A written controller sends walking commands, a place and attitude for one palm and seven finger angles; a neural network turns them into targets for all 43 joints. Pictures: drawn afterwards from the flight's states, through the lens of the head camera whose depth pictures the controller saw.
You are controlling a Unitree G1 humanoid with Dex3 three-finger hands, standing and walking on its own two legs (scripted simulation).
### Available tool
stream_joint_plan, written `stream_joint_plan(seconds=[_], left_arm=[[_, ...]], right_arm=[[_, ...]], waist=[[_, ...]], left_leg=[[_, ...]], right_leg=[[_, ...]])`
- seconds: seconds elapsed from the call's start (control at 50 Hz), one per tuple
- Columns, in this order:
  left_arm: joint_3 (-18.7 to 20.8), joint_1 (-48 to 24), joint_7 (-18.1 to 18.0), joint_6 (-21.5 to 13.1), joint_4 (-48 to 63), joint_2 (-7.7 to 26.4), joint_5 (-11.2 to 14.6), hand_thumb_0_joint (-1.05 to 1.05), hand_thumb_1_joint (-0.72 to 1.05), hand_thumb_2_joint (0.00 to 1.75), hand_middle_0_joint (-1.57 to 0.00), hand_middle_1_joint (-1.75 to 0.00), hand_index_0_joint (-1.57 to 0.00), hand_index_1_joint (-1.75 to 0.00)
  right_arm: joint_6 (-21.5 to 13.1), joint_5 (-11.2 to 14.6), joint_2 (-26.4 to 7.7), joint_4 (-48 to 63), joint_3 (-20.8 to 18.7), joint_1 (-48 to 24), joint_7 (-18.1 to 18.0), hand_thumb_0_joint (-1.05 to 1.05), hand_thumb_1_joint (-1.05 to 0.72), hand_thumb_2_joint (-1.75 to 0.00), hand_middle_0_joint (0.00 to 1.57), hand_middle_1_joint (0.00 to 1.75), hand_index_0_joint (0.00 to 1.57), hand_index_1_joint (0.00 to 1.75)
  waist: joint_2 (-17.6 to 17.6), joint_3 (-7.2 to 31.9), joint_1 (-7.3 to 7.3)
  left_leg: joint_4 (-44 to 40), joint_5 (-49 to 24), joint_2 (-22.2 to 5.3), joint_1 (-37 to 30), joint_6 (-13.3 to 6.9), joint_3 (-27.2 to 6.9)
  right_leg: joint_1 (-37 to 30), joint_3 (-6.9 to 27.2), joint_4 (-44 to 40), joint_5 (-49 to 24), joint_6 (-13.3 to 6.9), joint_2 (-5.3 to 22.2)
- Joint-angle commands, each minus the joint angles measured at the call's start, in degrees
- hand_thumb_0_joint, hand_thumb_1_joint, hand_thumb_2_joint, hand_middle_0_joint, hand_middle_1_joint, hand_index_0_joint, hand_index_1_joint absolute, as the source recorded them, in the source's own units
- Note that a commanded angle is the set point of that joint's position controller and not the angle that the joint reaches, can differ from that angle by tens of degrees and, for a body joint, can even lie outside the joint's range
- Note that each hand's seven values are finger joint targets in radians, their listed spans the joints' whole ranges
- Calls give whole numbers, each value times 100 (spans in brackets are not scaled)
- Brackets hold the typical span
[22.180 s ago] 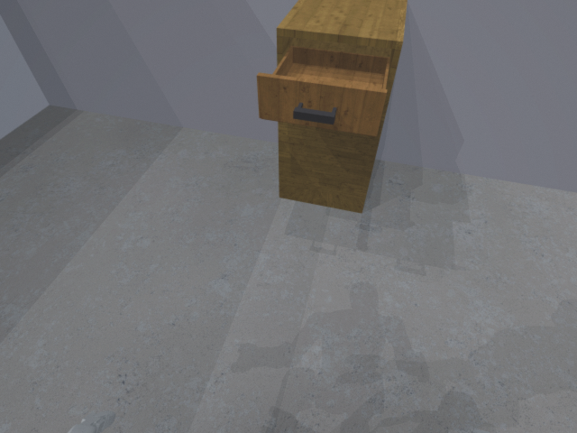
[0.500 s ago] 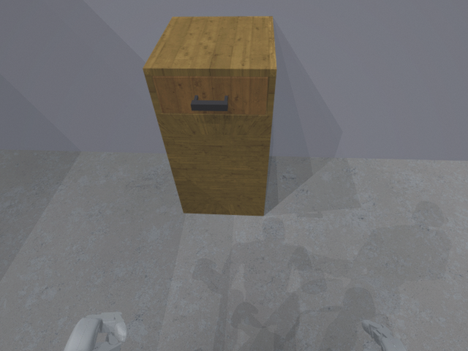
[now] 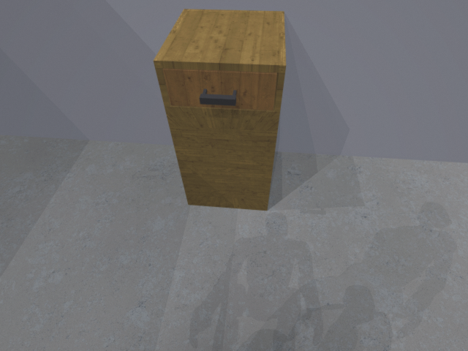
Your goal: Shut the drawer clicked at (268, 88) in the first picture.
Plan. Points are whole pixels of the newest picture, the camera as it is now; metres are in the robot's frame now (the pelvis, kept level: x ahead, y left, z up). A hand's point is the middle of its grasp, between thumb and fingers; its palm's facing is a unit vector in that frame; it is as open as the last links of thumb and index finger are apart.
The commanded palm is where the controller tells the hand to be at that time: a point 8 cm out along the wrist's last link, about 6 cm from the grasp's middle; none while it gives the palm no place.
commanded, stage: let the arm hang, fingers relaxed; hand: left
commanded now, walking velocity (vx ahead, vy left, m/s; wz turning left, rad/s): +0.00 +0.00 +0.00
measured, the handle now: (218, 96) +0.87 +0.12 -0.07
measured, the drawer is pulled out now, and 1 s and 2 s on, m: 0.00 0.00 0.00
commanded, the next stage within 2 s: look to check the result in 0.40 s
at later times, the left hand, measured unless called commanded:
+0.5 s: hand out of the picture +0.02 +0.15 -0.17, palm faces +0.04 -0.98 -0.19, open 7.3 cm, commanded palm none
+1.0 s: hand out of the picture +0.02 +0.15 -0.17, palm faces +0.05 -0.98 -0.19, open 7.4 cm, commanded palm none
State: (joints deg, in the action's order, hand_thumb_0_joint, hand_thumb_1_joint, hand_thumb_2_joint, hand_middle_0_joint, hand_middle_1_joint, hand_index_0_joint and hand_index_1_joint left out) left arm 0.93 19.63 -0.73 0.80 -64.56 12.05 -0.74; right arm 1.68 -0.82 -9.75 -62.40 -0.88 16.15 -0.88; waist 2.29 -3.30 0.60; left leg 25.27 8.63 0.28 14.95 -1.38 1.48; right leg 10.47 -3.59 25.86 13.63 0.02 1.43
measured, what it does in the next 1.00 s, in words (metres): stands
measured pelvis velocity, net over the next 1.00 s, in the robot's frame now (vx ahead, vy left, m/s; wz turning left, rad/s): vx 0.03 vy -0.02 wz -0.01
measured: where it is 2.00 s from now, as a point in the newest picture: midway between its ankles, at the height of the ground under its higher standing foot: outside the picture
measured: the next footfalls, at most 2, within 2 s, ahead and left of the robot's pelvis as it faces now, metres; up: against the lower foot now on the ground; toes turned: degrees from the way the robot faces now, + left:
none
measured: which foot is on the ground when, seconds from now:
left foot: down 0.00-1.00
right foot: down 0.00-1.00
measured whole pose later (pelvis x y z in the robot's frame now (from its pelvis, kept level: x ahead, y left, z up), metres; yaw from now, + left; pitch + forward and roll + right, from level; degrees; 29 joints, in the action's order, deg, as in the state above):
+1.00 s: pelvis +0.03 -0.02 +0.00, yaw +0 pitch -2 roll +0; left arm 1.3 15.4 -1.3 -0.5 -65.8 7.7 -0.5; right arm 0.4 -0.9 -8.0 -65.4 -1.1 14.7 -2.2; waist 1.0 -3.8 0.1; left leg 24.1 10.6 -1.3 11.6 0.6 1.1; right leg 6.9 -3.8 24.0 15.2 -1.5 -0.2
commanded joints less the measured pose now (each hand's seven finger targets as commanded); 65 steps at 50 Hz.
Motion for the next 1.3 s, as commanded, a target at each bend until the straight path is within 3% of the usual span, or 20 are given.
stream_joint_plan(seconds=[0.0,0.14,0.2,0.32,0.48,0.78,1.02,1.28], left_arm=[[78,74,-77,-102,165,609,-1,0,90,90,-20,-30,-20,-30],[65,28,-94,-82,106,353,5,0,90,90,-20,-30,-20,-30],[79,23,-99,-108,115,348,5,0,90,90,-20,-30,-20,-30],[94,-37,-118,-149,98,257,27,0,90,90,-20,-30,-20,-30],[97,-38,-136,-146,62,185,33,0,90,90,-20,-30,-20,-30],[111,16,-138,-154,-4,165,29,0,90,90,-20,-30,-20,-30],[138,-71,-127,-179,10,267,26,0,90,90,-20,-30,-20,-30],[159,-214,-119,-195,72,412,33,0,90,90,-20,-30,-20,-30]], right_arm=[[-109,-3,-639,112,-121,301,-57,0,-90,-90,20,30,20,30],[-117,-31,-321,-21,-62,366,-71,0,-90,-90,20,30,20,30],[-153,-17,-360,-20,-70,359,-83,0,-90,-90,20,30,20,30],[-198,-9,-250,-81,-59,380,-114,0,-90,-90,20,30,20,30],[-175,-5,-187,-151,-72,437,-137,0,-90,-90,20,30,20,30],[-198,2,-264,-179,-83,331,-163,0,-90,-90,20,30,20,30],[-218,1,-392,-141,-92,219,-166,0,-90,-90,20,30,20,30],[-214,-6,-504,-137,-98,85,-160,0,-90,-90,20,30,20,30]], waist=[[-361,-258,-81],[-143,-370,-78],[-50,-194,-51],[-93,-3,-54],[-219,-100,-89],[-81,-98,-89],[-256,-64,-76],[-223,-78,-75]], left_leg=[[-609,750,-514,-185,-101,-598],[-678,646,-497,-68,-65,-555],[-633,337,-522,-150,-54,-542],[-454,-355,-535,-293,-25,-437],[-411,-346,-533,-379,-7,-408],[-452,-378,-580,-519,-23,-428],[-457,-537,-604,-585,-12,-404],[-476,-569,-599,-628,19,-369]], right_leg=[[713,496,-849,977,-299,427],[650,489,-795,783,-260,412],[465,485,-726,434,-257,400],[182,461,-718,-150,-255,460],[214,461,-789,-120,-271,448],[177,447,-803,-176,-268,426],[70,456,-835,-444,-272,447],[-2,498,-890,-676,-279,475]])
